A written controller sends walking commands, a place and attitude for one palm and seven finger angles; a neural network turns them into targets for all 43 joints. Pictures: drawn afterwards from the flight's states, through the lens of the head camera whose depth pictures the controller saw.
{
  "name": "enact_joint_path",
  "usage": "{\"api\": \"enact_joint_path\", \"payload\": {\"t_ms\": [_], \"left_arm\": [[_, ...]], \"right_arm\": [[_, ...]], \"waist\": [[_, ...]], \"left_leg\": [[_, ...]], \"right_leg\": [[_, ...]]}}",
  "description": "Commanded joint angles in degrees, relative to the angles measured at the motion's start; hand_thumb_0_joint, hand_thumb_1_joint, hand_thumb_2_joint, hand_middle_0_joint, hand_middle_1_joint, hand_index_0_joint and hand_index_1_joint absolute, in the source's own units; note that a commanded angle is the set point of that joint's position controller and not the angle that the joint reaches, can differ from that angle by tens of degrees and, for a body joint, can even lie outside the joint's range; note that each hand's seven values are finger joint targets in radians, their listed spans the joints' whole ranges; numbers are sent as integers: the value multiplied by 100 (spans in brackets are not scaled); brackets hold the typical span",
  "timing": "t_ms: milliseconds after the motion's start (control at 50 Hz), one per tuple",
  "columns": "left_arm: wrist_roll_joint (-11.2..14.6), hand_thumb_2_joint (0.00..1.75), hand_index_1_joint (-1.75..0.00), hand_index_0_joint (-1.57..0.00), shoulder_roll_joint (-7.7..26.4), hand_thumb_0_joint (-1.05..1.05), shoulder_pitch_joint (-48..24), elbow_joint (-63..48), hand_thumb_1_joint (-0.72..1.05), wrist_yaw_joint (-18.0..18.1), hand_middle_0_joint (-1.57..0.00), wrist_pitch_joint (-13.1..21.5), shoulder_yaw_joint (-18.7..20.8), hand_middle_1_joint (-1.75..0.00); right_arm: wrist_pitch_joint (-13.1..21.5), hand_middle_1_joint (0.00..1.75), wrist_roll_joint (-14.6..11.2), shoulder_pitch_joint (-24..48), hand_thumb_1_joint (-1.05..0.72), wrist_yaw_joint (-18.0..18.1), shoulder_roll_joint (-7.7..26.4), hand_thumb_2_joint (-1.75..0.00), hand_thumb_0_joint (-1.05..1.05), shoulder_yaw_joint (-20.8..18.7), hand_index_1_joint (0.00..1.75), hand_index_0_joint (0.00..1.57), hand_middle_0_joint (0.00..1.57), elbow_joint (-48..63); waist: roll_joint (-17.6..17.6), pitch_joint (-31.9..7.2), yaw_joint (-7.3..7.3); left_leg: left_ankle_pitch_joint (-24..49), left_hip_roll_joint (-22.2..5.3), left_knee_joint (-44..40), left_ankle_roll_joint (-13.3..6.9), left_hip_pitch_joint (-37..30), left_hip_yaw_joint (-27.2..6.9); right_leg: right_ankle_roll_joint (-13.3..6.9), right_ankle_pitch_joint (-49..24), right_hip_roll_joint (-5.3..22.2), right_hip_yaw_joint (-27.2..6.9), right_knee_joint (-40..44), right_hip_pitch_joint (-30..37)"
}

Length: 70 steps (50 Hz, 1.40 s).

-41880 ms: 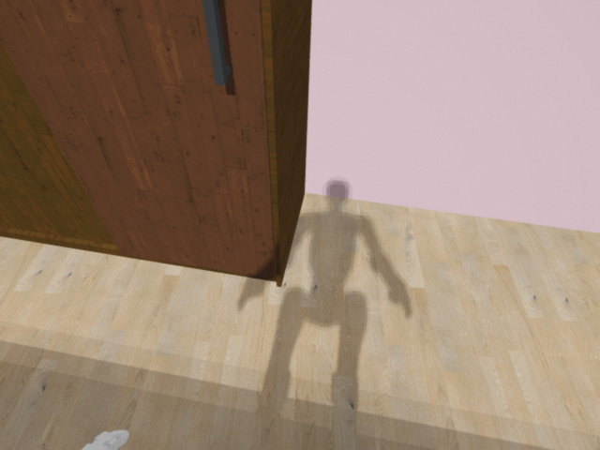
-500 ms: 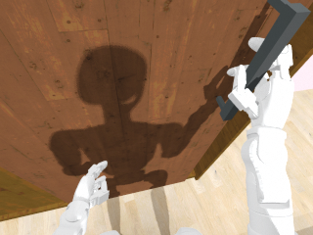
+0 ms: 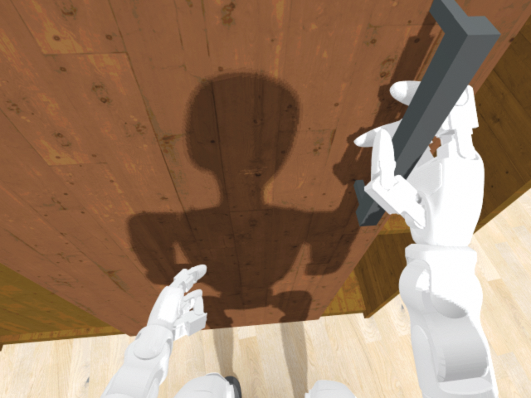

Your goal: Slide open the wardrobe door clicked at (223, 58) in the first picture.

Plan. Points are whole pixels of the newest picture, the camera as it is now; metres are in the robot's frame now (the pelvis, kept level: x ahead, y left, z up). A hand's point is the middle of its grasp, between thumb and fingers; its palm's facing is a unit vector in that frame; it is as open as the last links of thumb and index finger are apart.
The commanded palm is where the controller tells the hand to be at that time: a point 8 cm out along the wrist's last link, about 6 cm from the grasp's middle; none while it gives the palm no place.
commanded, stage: step sideways, sliding the door along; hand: right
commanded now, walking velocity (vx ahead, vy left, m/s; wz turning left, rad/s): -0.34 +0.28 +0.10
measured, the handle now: (395, 139) +0.33 -0.13 +0.23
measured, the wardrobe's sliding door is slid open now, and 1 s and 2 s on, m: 0.18 0.23 0.24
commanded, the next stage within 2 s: stop walking and hold the door there in 1.08 s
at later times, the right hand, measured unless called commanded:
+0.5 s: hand (363, 177) +0.29 -0.09 +0.23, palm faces +0.16 +0.99 -0.03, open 6.6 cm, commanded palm +0.26 -0.07 +0.22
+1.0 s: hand (321, 182) +0.29 -0.05 +0.23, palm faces +0.13 +0.99 -0.02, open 6.7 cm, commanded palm +0.26 -0.04 +0.24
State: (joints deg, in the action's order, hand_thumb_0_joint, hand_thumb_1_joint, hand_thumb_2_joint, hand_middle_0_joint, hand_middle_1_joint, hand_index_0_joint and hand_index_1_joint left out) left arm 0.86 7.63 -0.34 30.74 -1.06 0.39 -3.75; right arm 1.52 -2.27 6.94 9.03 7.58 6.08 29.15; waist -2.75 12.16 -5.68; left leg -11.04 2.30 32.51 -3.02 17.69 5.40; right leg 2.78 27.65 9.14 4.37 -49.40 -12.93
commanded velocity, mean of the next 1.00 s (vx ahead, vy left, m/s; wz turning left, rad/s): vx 0.02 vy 0.30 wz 0.01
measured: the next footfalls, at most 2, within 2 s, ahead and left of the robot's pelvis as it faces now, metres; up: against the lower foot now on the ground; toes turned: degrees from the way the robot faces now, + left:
left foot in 0.50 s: -0.08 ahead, +0.22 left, +0.00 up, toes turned +6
right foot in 0.96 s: -0.04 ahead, -0.04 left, +0.00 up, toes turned -8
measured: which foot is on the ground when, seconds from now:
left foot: down 0.00-0.18, up 0.20-0.48, down 0.50-0.96, up 0.98-1.00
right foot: down 0.00-0.80, up 0.82-0.94, down 0.96-1.00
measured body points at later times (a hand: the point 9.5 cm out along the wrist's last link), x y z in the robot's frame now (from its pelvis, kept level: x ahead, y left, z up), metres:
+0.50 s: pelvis -0.08 +0.05 +0.01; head -0.03 +0.03 +0.45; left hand +0.11 +0.25 -0.08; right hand +0.28 -0.15 +0.23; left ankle -0.11 +0.22 -0.72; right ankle -0.03 -0.14 -0.72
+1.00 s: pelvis -0.09 +0.08 +0.00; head -0.05 +0.06 +0.44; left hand +0.11 +0.29 -0.10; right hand +0.27 -0.11 +0.23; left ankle -0.10 +0.22 -0.69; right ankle -0.07 -0.03 -0.73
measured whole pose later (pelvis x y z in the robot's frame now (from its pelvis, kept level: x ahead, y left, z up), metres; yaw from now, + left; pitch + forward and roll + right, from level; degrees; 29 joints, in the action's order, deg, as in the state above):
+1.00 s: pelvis -0.09 +0.08 +0.00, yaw -1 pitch -3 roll +3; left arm 2.7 12.1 5.7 36.9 0.9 -2.4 1.3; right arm -2.5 -4.5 32.6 10.0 9.1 1.4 -0.5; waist -2.1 9.4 -5.6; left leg -24.4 -0.8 52.5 0.2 20.0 2.8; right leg -0.5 15.7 6.2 4.7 -40.5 -17.5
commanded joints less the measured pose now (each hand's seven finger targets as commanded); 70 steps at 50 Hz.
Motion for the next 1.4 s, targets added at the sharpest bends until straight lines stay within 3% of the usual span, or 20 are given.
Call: {"api": "enact_joint_path", "payload": {"t_ms": [0,100,160,200,300,420,540,660,740,800,860,900,940,980,1160,1180,1260,1300,1340,1380], "left_arm": [[35,90,-30,-20,394,0,-437,-908,90,139,-20,461,261,-30],[3,90,-30,-20,464,0,-464,-610,90,162,-20,239,377,-30],[-29,90,-30,-20,853,0,-621,-885,90,135,-20,171,585,-30],[-110,90,-30,-20,903,0,-708,-863,90,122,-20,121,659,-30],[26,90,-30,-20,1070,0,-456,-773,90,35,-20,162,706,-30],[111,90,-30,-20,1084,0,-203,-673,90,47,-20,326,682,-30],[274,90,-30,-20,844,0,-60,-425,90,246,-20,387,627,-30],[180,90,-30,-20,1173,0,-306,-515,90,220,-20,85,688,-30],[335,90,-30,-20,1057,0,-213,-529,90,127,-20,10,674,-30],[347,90,-30,-20,889,0,-335,-505,90,225,-20,88,631,-30],[226,90,-30,-20,836,0,-216,-189,90,270,-20,175,617,-30],[175,90,-30,-20,799,0,-75,-151,90,280,-20,114,567,-30],[122,90,-30,-20,1281,0,8,-457,90,195,-20,29,785,-30],[255,90,-30,-20,1465,0,-282,-667,90,-90,-20,-21,820,-30],[162,90,-30,-20,1091,0,-202,-741,90,-87,-20,190,775,-30],[146,90,-30,-20,1244,0,142,-325,90,96,-20,30,900,-30],[221,90,-30,-20,998,0,-234,-581,90,190,-20,133,657,-30],[238,90,-30,-20,1050,0,-66,-555,90,241,-20,251,630,-30],[244,90,-30,-20,786,0,-77,-666,90,332,-20,282,509,-30],[88,90,-30,-20,729,0,-144,-359,90,492,-20,355,301,-30]], "right_arm": [[945,140,-4,1754,-90,-376,60,-90,0,846,140,45,45,2461],[1092,140,14,2209,-90,-300,451,-90,0,380,140,45,45,2259],[974,140,-40,2465,-90,-484,196,-90,0,437,140,45,45,1660],[768,140,60,2691,-90,-484,471,-90,0,-72,140,45,45,1131],[441,140,-64,3334,-90,-558,-208,-90,0,593,140,45,45,549],[457,140,-121,3959,-90,-492,-112,-90,0,536,140,45,45,110],[462,140,-86,4637,-90,-269,559,-90,0,66,140,45,45,-94],[425,140,-332,5516,-90,-398,-424,-90,0,744,140,45,45,-686],[395,140,-346,5517,-90,-419,-257,-90,0,555,140,45,45,-1084],[218,140,-172,5457,-90,-293,482,-90,0,158,140,45,45,-1165],[410,140,-175,5879,-90,-321,-6,-90,0,527,140,45,45,-888],[653,140,-186,6118,-90,-381,-284,-90,0,796,140,45,45,-551],[738,140,-344,5561,-90,-513,-566,-90,0,1082,140,45,45,-487],[513,140,-339,5390,-90,-646,-633,-90,0,930,140,45,45,-1206],[352,140,-157,5310,-90,-742,-519,-90,0,960,140,45,45,-740],[297,140,-66,3840,-90,-370,2327,-90,0,-2230,140,45,45,-2321],[371,140,-261,3953,-90,-461,1544,-90,0,-1426,140,45,45,-1462],[390,140,-207,3530,-90,-434,1905,-90,0,-1709,140,45,45,-1634],[407,140,-136,3083,-90,-344,2834,-90,0,-2446,140,45,45,-1821],[221,140,-161,2715,-90,-318,3174,-90,0,-2998,140,45,45,-2255]], "waist": [[1582,-3074,366],[766,-3724,676],[-1108,-3511,575],[-732,-3152,476],[-860,-2685,504],[-1259,-2958,655],[920,-3756,632],[-1797,-3046,767],[-891,-2845,531],[2123,-2762,442],[1431,-2723,518],[891,-3115,817],[-1703,-3473,705],[-20,-3276,564],[-1190,-3024,623],[-1361,-3247,562],[-1717,-3045,576],[-1026,-3001,497],[1808,-3174,470],[1440,-2816,404]], "left_leg": [[6043,-2073,-584,-644,-1990,-2390],[4718,-1504,-175,-347,-1714,-1402],[-1195,-198,1835,440,722,-735],[-1590,-146,3433,350,1041,-1329],[-1104,-256,1831,467,747,-735],[-585,-75,-273,383,-338,-321],[4454,-1363,-324,-172,-2043,-951],[-1855,-115,1993,319,768,-384],[-913,-286,153,224,-981,-373],[1534,-1880,-1481,-581,-1692,-2376],[4376,-1868,-281,-974,-2110,-1883],[4124,-1355,918,-416,-1572,-694],[-1920,-213,3305,404,1773,-502],[-1771,-432,4075,319,1556,-1418],[-827,-347,2251,581,1120,-363],[-815,-250,2061,630,1070,-217],[-435,-81,72,503,123,-39],[1050,-230,-1154,402,-811,-155],[5560,-1925,-740,-284,-2322,-1982],[5274,-2150,-990,-243,-1622,-1808]], "right_leg": [[-139,911,-542,-708,-658,-685],[-55,-1414,-490,-59,1641,629],[-1285,-6209,2057,-2371,2659,1812],[-1559,-4766,2349,-2367,2762,1101],[-796,-5373,1388,-527,2305,1618],[-642,-5175,1102,-593,1907,1761],[-186,-2179,-253,-9,556,70],[-1178,-2106,1673,-2200,2746,1529],[-793,-2567,986,-696,1635,269],[-125,678,-763,-119,-945,-1426],[-179,607,-540,-224,-735,-1489],[-190,-1318,-395,91,1769,264],[-1057,-7810,2024,-2514,2113,3251],[-1385,-5469,2267,-2198,2308,2139],[-748,-5864,1331,-189,2363,2360],[-738,-5987,1315,-61,2388,2532],[-494,-5396,1132,180,1879,2190],[-241,-4051,659,316,1219,1482],[17,168,-567,388,-525,-846],[-130,496,-553,-317,-905,-1102]]}}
